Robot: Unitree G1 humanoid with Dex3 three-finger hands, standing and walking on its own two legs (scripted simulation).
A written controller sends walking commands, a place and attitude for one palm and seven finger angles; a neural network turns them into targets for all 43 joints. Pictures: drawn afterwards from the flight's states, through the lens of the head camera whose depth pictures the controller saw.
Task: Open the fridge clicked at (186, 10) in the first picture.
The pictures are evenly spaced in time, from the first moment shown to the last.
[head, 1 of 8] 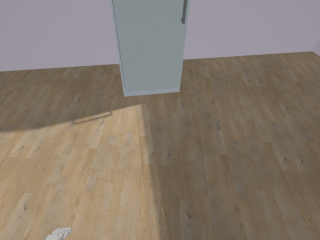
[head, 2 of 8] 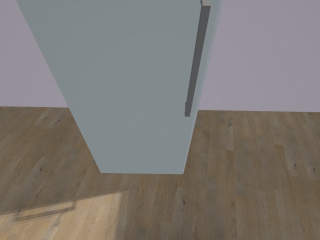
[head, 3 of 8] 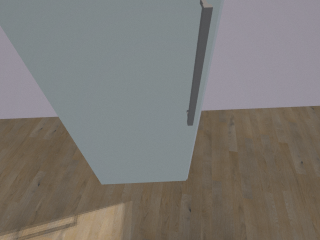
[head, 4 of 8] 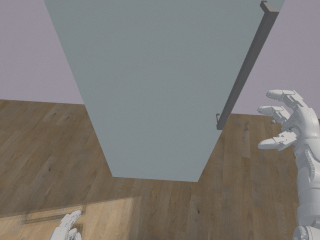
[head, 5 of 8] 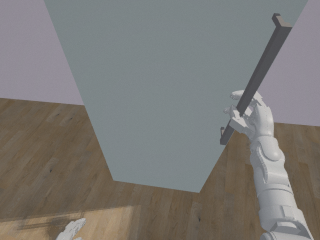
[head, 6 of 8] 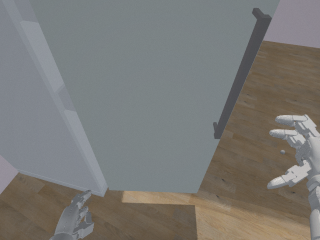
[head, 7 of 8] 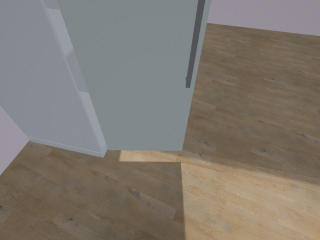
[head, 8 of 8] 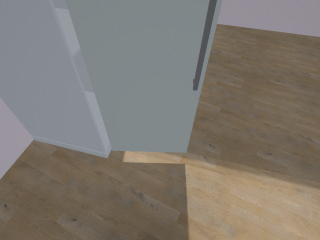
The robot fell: no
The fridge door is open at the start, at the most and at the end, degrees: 0 80 77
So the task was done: yes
